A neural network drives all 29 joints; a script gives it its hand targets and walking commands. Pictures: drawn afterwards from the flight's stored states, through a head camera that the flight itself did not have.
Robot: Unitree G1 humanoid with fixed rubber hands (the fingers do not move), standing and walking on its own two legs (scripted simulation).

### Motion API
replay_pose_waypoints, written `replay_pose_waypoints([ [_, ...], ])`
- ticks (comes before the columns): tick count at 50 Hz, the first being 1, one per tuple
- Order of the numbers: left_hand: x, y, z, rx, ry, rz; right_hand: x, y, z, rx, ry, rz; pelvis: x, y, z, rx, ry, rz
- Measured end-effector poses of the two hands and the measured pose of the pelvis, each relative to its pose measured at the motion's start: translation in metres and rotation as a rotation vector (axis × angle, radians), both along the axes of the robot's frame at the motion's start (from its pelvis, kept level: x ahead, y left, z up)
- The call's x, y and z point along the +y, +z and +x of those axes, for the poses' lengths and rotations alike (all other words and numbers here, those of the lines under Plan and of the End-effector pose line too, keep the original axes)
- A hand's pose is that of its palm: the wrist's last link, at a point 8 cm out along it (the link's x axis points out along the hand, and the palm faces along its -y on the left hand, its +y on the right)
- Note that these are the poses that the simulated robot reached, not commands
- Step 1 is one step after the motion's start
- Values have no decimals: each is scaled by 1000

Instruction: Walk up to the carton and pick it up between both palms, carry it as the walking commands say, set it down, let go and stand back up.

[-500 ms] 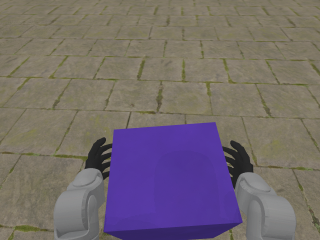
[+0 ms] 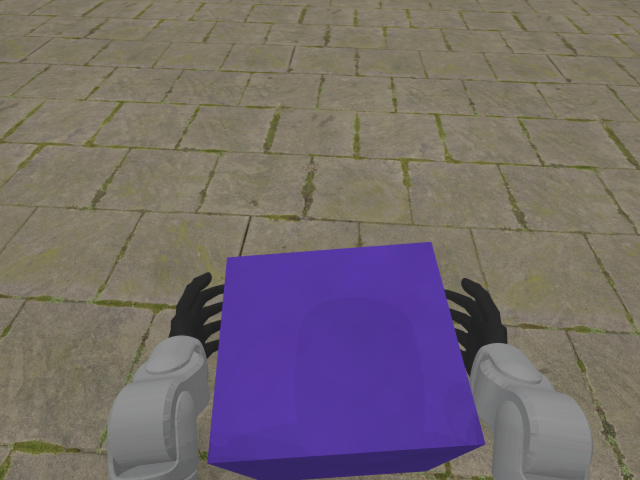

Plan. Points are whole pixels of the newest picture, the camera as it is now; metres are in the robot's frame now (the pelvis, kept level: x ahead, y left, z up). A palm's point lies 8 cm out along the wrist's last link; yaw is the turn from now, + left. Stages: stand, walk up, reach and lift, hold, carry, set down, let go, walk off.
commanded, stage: carry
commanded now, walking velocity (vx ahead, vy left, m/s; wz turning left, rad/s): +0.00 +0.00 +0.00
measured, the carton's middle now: (338, 376) +0.24 +0.00 +0.02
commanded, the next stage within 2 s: none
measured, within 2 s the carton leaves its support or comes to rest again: neither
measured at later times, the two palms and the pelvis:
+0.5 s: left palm (171, 367) +0.21 +0.17 +0.11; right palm (486, 374) +0.21 -0.14 +0.11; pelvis -0.03 +0.01 +0.00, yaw +0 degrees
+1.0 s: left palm (174, 369) +0.21 +0.17 +0.10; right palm (485, 376) +0.21 -0.14 +0.11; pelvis -0.03 +0.01 +0.00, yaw +0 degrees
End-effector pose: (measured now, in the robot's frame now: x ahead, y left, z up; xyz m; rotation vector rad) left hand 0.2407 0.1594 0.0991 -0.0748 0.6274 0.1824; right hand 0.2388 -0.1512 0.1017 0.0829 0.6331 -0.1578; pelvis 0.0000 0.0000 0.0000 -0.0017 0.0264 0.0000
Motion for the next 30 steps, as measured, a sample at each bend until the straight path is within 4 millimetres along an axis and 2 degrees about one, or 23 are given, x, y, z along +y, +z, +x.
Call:
replay_pose_waypoints([
  [7, -6, 4, -6, -7, -5, 13, -6, 0, -7, -6, -5, 12, -4, 1, -6, -2, -5, 0],
  [18, 8, 4, -20, -15, 0, -13, 8, 8, -20, -15, 0, -13, 7, 2, -18, -14, -1, -9],
  [30, 11, 8, -34, -19, 2, -14, 11, 12, -34, -19, 1, -13, 9, 3, -29, -25, 1, -7],
])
